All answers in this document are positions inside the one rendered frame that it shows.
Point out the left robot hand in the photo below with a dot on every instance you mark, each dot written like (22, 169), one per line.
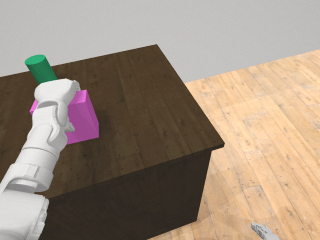
(61, 89)

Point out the left robot upper arm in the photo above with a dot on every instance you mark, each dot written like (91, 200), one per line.
(22, 215)

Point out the table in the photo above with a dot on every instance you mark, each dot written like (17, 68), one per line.
(145, 173)

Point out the right robot hand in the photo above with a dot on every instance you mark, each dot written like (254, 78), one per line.
(264, 232)

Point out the sponge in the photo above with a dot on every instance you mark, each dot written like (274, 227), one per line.
(82, 116)

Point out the robot left forearm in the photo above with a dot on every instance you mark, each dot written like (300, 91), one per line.
(33, 169)

